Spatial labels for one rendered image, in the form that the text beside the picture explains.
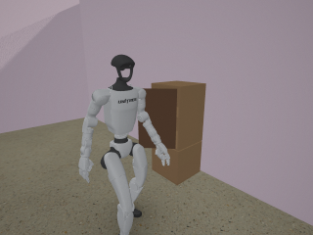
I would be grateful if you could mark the robot right thigh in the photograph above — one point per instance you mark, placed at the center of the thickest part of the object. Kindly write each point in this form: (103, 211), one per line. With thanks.
(117, 176)

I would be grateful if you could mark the robot left upper arm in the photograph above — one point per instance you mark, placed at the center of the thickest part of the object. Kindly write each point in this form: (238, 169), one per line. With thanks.
(141, 114)

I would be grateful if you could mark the left robot forearm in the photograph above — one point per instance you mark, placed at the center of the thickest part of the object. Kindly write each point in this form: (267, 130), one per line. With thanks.
(151, 131)

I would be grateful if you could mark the robot left hand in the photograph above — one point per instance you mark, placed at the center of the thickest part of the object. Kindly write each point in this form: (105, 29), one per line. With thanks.
(162, 153)

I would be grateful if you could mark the right robot forearm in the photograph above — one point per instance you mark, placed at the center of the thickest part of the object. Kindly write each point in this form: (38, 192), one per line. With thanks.
(87, 137)

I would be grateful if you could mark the robot right hand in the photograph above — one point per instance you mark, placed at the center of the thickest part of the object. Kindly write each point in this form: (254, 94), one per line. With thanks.
(85, 166)

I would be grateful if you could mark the cupboard door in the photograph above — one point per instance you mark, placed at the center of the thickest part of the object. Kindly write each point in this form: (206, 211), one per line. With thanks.
(161, 106)

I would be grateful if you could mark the robot torso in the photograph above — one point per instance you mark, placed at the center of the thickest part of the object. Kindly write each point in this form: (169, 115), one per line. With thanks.
(120, 114)

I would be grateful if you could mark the robot right upper arm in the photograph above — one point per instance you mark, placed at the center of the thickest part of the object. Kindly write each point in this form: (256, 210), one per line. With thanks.
(98, 99)

